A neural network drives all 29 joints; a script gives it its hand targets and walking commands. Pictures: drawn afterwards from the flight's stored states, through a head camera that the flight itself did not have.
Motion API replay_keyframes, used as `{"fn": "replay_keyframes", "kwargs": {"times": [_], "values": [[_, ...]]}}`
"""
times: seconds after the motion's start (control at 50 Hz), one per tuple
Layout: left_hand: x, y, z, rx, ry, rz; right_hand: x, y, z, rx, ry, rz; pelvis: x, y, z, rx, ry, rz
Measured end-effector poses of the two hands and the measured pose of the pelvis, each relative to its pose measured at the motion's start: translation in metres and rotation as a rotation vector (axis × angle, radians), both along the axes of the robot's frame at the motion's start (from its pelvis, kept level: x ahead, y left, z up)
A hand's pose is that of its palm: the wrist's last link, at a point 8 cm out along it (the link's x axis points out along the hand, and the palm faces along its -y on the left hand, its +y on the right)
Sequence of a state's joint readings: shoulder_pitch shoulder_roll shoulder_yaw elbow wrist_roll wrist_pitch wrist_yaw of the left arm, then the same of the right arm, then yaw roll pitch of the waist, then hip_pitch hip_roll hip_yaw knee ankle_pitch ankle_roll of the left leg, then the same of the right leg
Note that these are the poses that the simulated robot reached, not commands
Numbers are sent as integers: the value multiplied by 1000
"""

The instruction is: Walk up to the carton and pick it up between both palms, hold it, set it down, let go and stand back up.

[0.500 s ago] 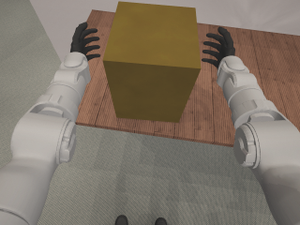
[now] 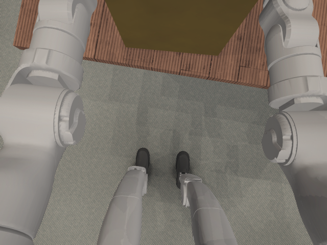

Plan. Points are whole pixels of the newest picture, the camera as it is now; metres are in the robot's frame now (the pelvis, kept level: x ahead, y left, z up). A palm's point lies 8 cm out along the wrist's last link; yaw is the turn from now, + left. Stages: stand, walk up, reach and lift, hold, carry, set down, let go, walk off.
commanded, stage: reach and lift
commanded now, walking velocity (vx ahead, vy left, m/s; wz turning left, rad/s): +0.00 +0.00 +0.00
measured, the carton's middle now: out of the picture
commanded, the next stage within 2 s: none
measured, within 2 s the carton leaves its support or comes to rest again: neither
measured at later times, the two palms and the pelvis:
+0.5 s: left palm out of the picture +0.53 +0.20 +0.06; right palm out of the picture +0.56 -0.09 +0.05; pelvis +0.07 +0.03 +0.01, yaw +7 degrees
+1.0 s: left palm out of the picture +0.53 +0.20 +0.06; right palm out of the picture +0.56 -0.09 +0.05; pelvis +0.10 +0.01 +0.01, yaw +9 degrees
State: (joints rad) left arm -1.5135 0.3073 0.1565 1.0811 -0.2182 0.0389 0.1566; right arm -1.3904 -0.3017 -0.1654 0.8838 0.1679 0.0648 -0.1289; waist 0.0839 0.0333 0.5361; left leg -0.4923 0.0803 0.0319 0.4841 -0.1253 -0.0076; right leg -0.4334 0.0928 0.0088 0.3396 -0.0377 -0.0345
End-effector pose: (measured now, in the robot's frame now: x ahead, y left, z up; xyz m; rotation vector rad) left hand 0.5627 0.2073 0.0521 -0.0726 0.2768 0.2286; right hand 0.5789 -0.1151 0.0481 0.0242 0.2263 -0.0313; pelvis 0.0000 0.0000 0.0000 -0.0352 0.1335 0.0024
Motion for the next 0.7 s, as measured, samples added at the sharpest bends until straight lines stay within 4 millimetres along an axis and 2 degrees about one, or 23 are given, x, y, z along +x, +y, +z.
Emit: {"fn": "replay_keyframes", "kwargs": {"times": [0.12, 0.18, 0.28, 0.38, 0.44, 0.58, 0.7], "values": [[-1, 10, 45, 26, -85, -18, 5, 15, 55, -32, -32, 1, 14, 5, 5, -2, -90, 31], [3, 3, 57, 48, -121, -50, 11, 25, 65, -61, -29, -2, 21, 9, 7, -3, -20, 54], [2, -5, 49, 88, -122, -40, 12, 26, 51, -79, -21, -11, 33, 17, 7, -5, 202, 96], [-13, -6, 26, 149, -22, -51, -9, 26, 19, -98, 11, -13, 48, 25, 8, -3, 272, 123], [-23, -9, 15, 150, 7, -53, -19, 26, 7, -102, 6, -26, 60, 28, 9, 0, 286, 124], [-29, -10, 11, 139, 17, -43, -21, 24, 4, -94, 13, -7, 89, 27, 9, 6, 317, 111], [-29, -11, 10, 109, 17, -32, -19, 23, 5, -100, 20, -1, 102, 19, 10, 8, 287, 119]]}}
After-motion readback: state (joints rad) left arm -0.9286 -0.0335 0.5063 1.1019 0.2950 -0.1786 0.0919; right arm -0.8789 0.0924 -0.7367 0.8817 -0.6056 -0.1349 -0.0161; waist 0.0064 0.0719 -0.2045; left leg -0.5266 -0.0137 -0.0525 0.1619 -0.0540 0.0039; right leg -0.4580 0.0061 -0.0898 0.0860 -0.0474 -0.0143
